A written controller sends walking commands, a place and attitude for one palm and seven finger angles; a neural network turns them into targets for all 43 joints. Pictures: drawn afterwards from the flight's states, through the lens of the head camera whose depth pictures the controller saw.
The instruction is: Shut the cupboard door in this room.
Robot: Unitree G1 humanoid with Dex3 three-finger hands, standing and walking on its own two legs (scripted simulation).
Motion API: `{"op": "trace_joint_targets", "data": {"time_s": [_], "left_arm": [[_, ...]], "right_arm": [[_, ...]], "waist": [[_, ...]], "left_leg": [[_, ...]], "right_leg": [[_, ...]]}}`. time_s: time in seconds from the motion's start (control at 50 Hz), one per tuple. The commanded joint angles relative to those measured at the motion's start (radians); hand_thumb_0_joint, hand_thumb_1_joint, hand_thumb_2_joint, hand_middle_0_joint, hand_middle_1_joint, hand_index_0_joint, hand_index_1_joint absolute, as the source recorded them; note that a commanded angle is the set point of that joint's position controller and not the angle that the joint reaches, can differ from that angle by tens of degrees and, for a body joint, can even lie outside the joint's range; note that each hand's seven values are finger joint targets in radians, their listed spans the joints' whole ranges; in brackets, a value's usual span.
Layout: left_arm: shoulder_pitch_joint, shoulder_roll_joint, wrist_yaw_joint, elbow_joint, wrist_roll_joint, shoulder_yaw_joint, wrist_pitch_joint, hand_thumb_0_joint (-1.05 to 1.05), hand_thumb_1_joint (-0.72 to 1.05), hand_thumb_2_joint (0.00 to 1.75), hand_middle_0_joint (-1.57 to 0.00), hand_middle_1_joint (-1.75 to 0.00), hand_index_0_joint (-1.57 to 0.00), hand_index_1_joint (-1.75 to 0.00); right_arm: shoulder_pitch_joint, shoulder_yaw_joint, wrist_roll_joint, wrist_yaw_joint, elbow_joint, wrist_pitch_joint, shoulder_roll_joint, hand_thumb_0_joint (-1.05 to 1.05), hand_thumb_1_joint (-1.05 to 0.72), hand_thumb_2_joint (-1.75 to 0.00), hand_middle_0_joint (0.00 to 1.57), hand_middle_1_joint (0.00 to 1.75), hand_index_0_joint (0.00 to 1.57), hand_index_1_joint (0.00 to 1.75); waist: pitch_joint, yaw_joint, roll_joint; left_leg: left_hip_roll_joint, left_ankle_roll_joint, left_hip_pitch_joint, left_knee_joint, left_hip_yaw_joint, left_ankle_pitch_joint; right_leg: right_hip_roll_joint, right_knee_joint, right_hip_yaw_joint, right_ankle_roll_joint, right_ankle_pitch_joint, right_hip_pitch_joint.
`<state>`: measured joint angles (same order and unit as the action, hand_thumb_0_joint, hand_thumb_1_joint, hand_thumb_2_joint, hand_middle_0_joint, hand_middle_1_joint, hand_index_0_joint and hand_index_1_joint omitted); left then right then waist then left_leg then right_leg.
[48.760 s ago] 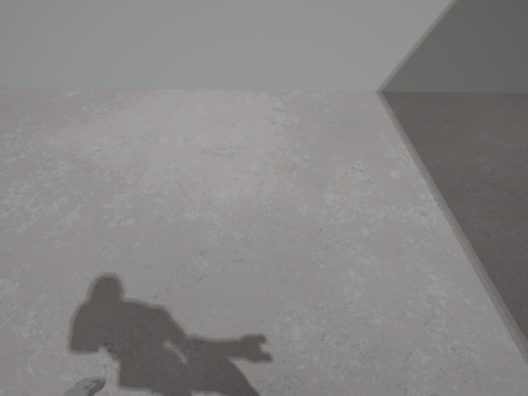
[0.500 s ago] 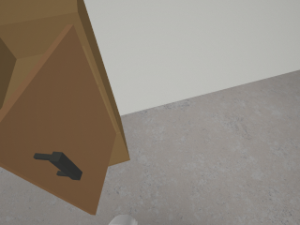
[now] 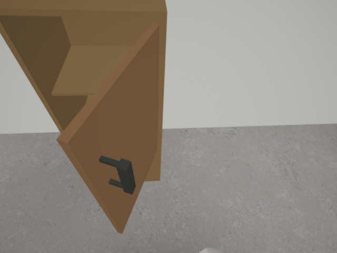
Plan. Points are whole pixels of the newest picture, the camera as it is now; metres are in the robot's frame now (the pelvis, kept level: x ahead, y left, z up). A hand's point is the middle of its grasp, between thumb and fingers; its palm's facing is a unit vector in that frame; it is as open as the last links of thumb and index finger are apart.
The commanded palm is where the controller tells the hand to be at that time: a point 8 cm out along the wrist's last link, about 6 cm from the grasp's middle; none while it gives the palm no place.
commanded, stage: stand and wait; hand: left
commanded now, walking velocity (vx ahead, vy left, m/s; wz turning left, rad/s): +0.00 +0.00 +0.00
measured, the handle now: (118, 175) +0.26 +0.13 +0.06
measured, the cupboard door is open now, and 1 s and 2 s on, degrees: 68 68 68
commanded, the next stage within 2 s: turn or walk to find it in 0.26 s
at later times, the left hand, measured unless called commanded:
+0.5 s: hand out of the picture +0.03 +0.14 -0.16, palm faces +0.15 -0.96 -0.25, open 7.3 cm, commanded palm none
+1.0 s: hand out of the picture -0.02 +0.16 -0.18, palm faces +0.21 -0.95 -0.23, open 7.4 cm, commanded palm none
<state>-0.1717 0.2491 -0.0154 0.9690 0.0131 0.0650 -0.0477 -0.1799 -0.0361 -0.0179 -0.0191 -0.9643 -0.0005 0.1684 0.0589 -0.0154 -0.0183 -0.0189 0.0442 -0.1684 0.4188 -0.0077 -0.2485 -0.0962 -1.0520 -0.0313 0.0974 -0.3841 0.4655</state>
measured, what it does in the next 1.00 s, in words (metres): steps on the spot: right foot, then left foot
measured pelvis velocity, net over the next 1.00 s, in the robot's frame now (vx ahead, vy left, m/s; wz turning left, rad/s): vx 0.00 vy -0.02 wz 0.16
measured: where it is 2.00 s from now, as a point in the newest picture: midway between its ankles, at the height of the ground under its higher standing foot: outside the picture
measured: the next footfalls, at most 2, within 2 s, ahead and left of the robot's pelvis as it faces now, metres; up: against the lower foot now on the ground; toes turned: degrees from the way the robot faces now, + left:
right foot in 0.18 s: +0.05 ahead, -0.14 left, +0.00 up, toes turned -5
left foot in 0.66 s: -0.01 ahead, +0.10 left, +0.00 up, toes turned +13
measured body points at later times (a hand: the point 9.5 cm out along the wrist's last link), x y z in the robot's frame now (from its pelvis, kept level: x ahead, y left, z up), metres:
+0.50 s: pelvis +0.00 -0.05 +0.00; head +0.02 -0.07 +0.45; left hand +0.02 +0.19 -0.14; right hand +0.02 -0.28 -0.17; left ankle -0.05 +0.10 -0.70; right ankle +0.01 -0.13 -0.74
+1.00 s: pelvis +0.00 -0.02 -0.01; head +0.02 -0.03 +0.44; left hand -0.03 +0.21 -0.16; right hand +0.10 -0.24 -0.17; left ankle -0.05 +0.09 -0.74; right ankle +0.02 -0.15 -0.75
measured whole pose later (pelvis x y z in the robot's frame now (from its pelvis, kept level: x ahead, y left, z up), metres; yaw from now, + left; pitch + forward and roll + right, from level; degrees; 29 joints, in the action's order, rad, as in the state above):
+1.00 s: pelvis +0.00 -0.02 -0.01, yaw +9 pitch -1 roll +1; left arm -0.27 0.16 -0.03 1.10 0.02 0.02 0.00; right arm -0.18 -0.04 -0.01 -0.03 -1.07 0.01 0.17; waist 0.04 -0.02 0.01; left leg 0.00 0.00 -0.17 0.50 -0.07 -0.32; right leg -0.07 -0.53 -0.06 0.03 -0.26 0.23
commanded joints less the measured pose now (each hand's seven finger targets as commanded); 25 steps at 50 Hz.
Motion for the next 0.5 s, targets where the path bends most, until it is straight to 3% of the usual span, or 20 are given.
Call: {"op": "trace_joint_targets", "data": {"time_s": [0.0, 0.06, 0.1, 0.12, 0.14, 0.16, 0.18, 0.2, 0.22, 0.24, 0.28, 0.32, 0.36, 0.48], "left_arm": [[0.021, 0.026, -0.002, -0.064, 0.000, -0.004, 0.022, 0.00, 0.90, 0.90, -0.20, -0.30, -0.20, -0.30], [0.004, 0.014, -0.002, -0.053, -0.005, -0.012, 0.034, 0.00, 0.90, 0.90, -0.20, -0.30, -0.20, -0.30], [-0.058, 0.015, -0.003, -0.024, -0.006, -0.013, 0.045, 0.00, 0.90, 0.90, -0.20, -0.30, -0.20, -0.30], [-0.090, 0.028, -0.005, -0.008, -0.006, -0.012, 0.054, 0.00, 0.90, 0.90, -0.20, -0.30, -0.20, -0.30], [-0.122, 0.064, -0.010, 0.006, -0.001, -0.010, 0.066, 0.00, 0.90, 0.90, -0.20, -0.30, -0.20, -0.30], [-0.125, 0.123, -0.017, 0.015, 0.006, -0.005, 0.076, 0.00, 0.90, 0.90, -0.20, -0.30, -0.20, -0.30], [-0.123, 0.147, -0.014, 0.007, 0.004, -0.003, 0.075, 0.00, 0.90, 0.90, -0.20, -0.30, -0.20, -0.30], [-0.093, 0.125, -0.014, 0.006, 0.004, -0.005, 0.071, 0.00, 0.90, 0.90, -0.20, -0.30, -0.20, -0.30], [-0.066, 0.104, -0.019, 0.007, 0.003, 0.000, 0.068, 0.00, 0.90, 0.90, -0.20, -0.30, -0.20, -0.30], [-0.045, 0.077, -0.019, 0.005, 0.002, -0.004, 0.064, 0.00, 0.90, 0.90, -0.20, -0.30, -0.20, -0.30], [-0.046, 0.067, -0.016, 0.003, 0.002, 0.000, 0.063, 0.00, 0.90, 0.90, -0.20, -0.30, -0.20, -0.30], [-0.064, 0.064, -0.018, 0.005, 0.005, 0.012, 0.064, 0.00, 0.90, 0.90, -0.20, -0.30, -0.20, -0.30], [-0.089, 0.082, -0.019, 0.006, 0.007, 0.019, 0.064, 0.00, 0.90, 0.90, -0.20, -0.30, -0.20, -0.30], [-0.121, 0.114, -0.018, 0.016, 0.012, 0.038, 0.060, 0.00, 0.90, 0.90, -0.20, -0.30, -0.20, -0.30]], "right_arm": [[-0.093, -0.048, -0.005, -0.011, 0.022, 0.006, 0.173, 0.00, -0.90, -0.90, 0.20, 0.30, 0.20, 0.30], [-0.077, -0.047, -0.008, -0.010, 0.009, 0.003, 0.175, 0.00, -0.90, -0.90, 0.20, 0.30, 0.20, 0.30], [-0.067, -0.044, -0.004, -0.008, -0.004, 0.003, 0.169, 0.00, -0.90, -0.90, 0.20, 0.30, 0.20, 0.30], [-0.065, -0.040, 0.001, -0.006, -0.008, 0.004, 0.158, 0.00, -0.90, -0.90, 0.20, 0.30, 0.20, 0.30], [-0.084, -0.034, 0.009, -0.001, -0.016, 0.008, 0.119, 0.00, -0.90, -0.90, 0.20, 0.30, 0.20, 0.30], [-0.101, -0.020, 0.018, 0.003, -0.010, 0.007, 0.062, 0.00, -0.90, -0.90, 0.20, 0.30, 0.20, 0.30], [-0.078, -0.021, 0.015, -0.001, 0.003, -0.006, 0.073, 0.00, -0.90, -0.90, 0.20, 0.30, 0.20, 0.30], [-0.077, -0.028, 0.009, -0.003, -0.013, -0.021, 0.079, 0.00, -0.90, -0.90, 0.20, 0.30, 0.20, 0.30], [-0.099, -0.031, 0.001, -0.004, -0.028, -0.033, 0.085, 0.00, -0.90, -0.90, 0.20, 0.30, 0.20, 0.30], [-0.106, -0.030, 0.001, -0.003, -0.052, -0.034, 0.085, 0.00, -0.90, -0.90, 0.20, 0.30, 0.20, 0.30], [-0.115, -0.029, 0.005, 0.004, -0.070, -0.032, 0.070, 0.00, -0.90, -0.90, 0.20, 0.30, 0.20, 0.30], [-0.112, -0.033, 0.007, 0.008, -0.071, -0.035, 0.064, 0.00, -0.90, -0.90, 0.20, 0.30, 0.20, 0.30], [-0.091, -0.034, 0.007, 0.011, -0.065, -0.038, 0.063, 0.00, -0.90, -0.90, 0.20, 0.30, 0.20, 0.30], [-0.030, -0.031, 0.011, 0.018, -0.031, -0.033, 0.053, 0.00, -0.90, -0.90, 0.20, 0.30, 0.20, 0.30]], "waist": [[-0.061, 0.040, 0.162], [-0.068, 0.033, 0.179], [-0.089, 0.006, 0.166], [-0.096, -0.011, 0.136], [-0.121, -0.017, 0.036], [-0.124, 0.000, -0.161], [-0.075, -0.011, -0.190], [-0.051, -0.005, -0.155], [-0.023, 0.008, -0.230], [0.017, 0.012, -0.183], [0.024, 0.014, -0.144], [0.005, 0.004, -0.115], [-0.002, -0.011, -0.109], [-0.039, -0.037, -0.144]], "left_leg": [[0.270, 0.121, 0.103, -0.081, 0.195, 0.556], [0.258, 0.109, 0.068, -0.053, 0.197, 0.548], [0.229, 0.075, 0.030, -0.011, 0.178, 0.486], [0.198, 0.037, -0.008, 0.028, 0.161, 0.410], [0.144, -0.016, -0.082, 0.105, 0.117, 0.251], [0.049, -0.067, -0.195, 0.188, 0.030, -0.050], [0.018, -0.078, -0.179, 0.285, 0.021, -0.305], [0.031, -0.072, -0.150, 0.371, 0.049, -0.325], [0.046, -0.071, -0.165, 0.426, 0.056, -0.295], [0.054, -0.069, -0.172, 0.464, 0.049, -0.249], [0.053, -0.074, -0.200, 0.497, 0.032, -0.209], [0.053, -0.085, -0.211, 0.499, 0.019, -0.204], [0.055, -0.093, -0.223, 0.488, 0.009, -0.217], [0.056, -0.099, -0.229, 0.368, -0.022, -0.236]], "right_leg": [[0.010, 0.150, -0.012, -0.010, -0.046, 0.013], [0.039, 0.326, -0.039, -0.027, -0.043, -0.101], [0.050, 0.499, -0.048, -0.039, 0.092, -0.217], [0.042, 0.623, -0.046, -0.045, 0.210, -0.303], [-0.040, 0.693, 0.044, -0.064, 0.334, -0.412], [-0.222, 0.713, 0.241, -0.139, 0.483, -0.459], [-0.321, 0.764, 0.292, -0.238, 0.516, -0.342], [-0.301, 0.784, 0.271, -0.280, 0.438, -0.265], [-0.258, 0.802, 0.249, -0.271, 0.362, -0.237], [-0.229, 0.811, 0.226, -0.270, 0.310, -0.211], [-0.197, 0.794, 0.141, -0.251, 0.342, -0.235], [-0.200, 0.788, 0.101, -0.245, 0.351, -0.270], [-0.217, 0.783, 0.100, -0.250, 0.343, -0.288], [-0.251, 0.743, 0.078, -0.261, 0.392, -0.354]]}}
